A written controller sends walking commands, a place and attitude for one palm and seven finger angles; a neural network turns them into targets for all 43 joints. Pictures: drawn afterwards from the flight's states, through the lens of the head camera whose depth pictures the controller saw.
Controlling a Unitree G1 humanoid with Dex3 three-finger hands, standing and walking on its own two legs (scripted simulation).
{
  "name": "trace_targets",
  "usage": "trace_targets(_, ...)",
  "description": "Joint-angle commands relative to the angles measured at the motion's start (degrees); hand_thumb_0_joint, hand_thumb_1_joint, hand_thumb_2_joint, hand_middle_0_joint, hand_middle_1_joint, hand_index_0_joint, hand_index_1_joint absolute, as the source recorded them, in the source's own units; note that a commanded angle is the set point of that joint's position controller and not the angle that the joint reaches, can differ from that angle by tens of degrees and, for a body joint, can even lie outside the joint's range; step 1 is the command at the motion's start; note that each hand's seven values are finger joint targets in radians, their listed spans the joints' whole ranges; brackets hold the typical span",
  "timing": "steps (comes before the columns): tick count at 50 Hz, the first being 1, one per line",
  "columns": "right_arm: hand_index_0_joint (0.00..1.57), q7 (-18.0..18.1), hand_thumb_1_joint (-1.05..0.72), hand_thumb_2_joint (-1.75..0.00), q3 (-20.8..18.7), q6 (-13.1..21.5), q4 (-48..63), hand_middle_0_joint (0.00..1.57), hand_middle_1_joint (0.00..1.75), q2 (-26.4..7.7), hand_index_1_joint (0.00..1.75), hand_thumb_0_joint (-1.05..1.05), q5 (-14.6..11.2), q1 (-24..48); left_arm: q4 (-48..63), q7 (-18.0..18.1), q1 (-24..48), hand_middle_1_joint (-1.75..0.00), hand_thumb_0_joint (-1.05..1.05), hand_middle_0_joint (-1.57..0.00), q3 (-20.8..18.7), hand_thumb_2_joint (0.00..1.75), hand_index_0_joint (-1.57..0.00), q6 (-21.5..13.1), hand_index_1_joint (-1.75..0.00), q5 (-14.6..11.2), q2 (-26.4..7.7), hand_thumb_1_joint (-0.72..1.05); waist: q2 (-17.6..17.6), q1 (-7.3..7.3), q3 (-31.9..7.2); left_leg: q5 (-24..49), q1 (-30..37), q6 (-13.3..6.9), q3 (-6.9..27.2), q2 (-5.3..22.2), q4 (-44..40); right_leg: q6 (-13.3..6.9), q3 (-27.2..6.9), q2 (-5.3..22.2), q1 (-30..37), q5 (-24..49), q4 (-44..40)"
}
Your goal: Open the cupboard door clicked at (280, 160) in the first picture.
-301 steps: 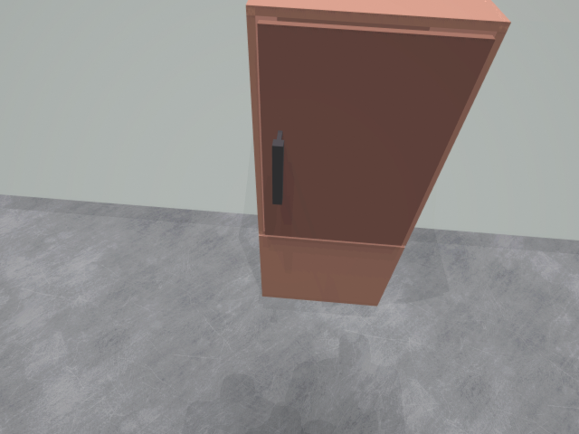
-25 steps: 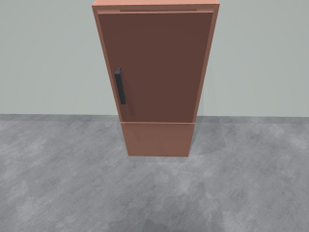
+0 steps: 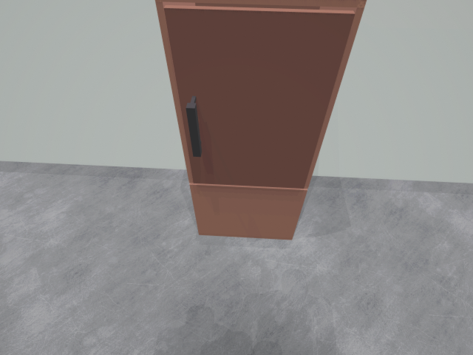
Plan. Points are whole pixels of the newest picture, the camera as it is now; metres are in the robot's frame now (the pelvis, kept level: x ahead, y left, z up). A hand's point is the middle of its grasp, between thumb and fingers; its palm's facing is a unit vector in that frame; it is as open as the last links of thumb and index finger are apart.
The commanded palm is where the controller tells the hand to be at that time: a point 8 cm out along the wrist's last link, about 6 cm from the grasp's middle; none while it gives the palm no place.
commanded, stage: come to a stop and stand still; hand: left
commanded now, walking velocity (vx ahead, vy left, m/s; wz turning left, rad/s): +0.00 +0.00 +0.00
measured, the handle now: (195, 127) +0.70 +0.18 -0.06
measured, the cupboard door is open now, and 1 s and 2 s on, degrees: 0 0 0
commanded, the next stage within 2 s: look again from close up in 0.14 s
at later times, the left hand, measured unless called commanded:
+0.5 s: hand out of the picture -0.01 +0.17 -0.17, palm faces +0.03 -0.98 -0.20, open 7.4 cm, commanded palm none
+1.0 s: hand out of the picture -0.03 +0.15 -0.18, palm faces +0.09 -0.99 -0.15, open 7.4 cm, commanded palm none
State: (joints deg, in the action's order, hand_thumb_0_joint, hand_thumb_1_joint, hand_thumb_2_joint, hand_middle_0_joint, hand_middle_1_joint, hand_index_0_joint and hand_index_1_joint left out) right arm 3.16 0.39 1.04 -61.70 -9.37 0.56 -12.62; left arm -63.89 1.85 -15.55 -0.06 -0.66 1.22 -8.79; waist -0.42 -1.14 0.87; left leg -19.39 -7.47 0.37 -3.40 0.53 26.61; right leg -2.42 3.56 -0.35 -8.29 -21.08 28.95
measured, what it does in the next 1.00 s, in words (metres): stands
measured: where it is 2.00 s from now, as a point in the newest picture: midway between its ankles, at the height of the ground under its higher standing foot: outside the picture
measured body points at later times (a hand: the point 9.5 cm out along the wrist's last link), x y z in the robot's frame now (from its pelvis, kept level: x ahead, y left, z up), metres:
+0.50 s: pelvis -0.01 +0.00 +0.00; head +0.01 -0.01 +0.45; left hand -0.01 +0.22 -0.15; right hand -0.03 -0.21 -0.16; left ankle -0.06 +0.12 -0.74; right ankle -0.06 -0.09 -0.74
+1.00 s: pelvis +0.01 -0.01 +0.00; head +0.01 +0.00 +0.45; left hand -0.04 +0.20 -0.17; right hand -0.02 -0.22 -0.17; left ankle -0.06 +0.12 -0.73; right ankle -0.06 -0.09 -0.74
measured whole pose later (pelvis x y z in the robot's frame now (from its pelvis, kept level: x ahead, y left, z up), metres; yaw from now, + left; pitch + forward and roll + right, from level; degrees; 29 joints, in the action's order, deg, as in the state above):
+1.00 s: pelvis +0.01 -0.01 +0.00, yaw +2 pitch +0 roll +0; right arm 1.9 0.7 0.4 -65.7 -7.3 1.1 -18.9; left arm -64.8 1.1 -20.1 -0.6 -0.9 1.3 -6.9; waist 0.1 -0.9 0.6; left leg -22.9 -9.8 -0.6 -2.1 2.5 33.4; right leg -3.6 5.7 -2.1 -6.7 -22.3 29.0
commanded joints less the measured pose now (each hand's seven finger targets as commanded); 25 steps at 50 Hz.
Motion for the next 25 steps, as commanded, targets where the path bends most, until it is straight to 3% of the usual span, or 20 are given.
trace_targets(1,0.2,0.23,-0.9,-0.9,-0.44,0.34,-0.24,0.2,0.3,-4.36,0.3,0.0,0.31,-5.25,1.18,0.16,-4.03,-0.3,0.0,-0.2,-1.02,0.9,-0.2,-0.5,-0.3,-0.4,-5.34,0.9,1.98,0.27,1.76,27.23,-0.9,-2.82,4.11,6.56,-3.24,-0.68,-4.6,6.97,0.45,26.39,-2.96)
trace_targets(4,0.2,0.07,-0.9,-0.9,-0.34,0.33,-0.38,0.2,0.3,-4.6,0.3,0.0,0.3,-5.09,1.44,0.1,-3.46,-0.3,0.0,-0.2,-1.01,0.9,-0.2,-0.48,-0.3,-0.41,-5.9,0.9,0.08,0.1,1.53,25.15,-1.23,-2.7,4.31,6.32,-3.56,-0.79,-4.66,7.19,1.26,26.71,-3.43)
trace_targets(11,0.2,-0.05,-0.9,-0.9,-0.07,0.42,-1.7,0.2,0.3,-4.67,0.3,0.0,0.33,-6.55,1.9,0.14,-2.3,-0.3,0.0,-0.2,-1.04,0.9,-0.2,-0.48,-0.3,-0.66,-6.42,0.9,0.25,0.36,0.61,23.45,-0.84,-2.44,4.51,6.07,-4.44,-1.11,-4.72,7.54,2.37,26.41,-3.99)
trace_targets(25,0.2,-0.11,-0.9,-0.9,0.11,0.43,-3.56,0.2,0.3,-3.13,0.3,0.0,0.11,-8.75,0.54,0.24,-4.3,-0.3,0.0,-0.2,-0.64,0.9,-0.2,-0.68,-0.3,-0.67,-5.2,0.9,0.03,0.69,2.44,18.43,-1.0,-2.48,4.21,5.8,-5.08,-1.18,-5.22,7.34,1.21,23.26,-6.23)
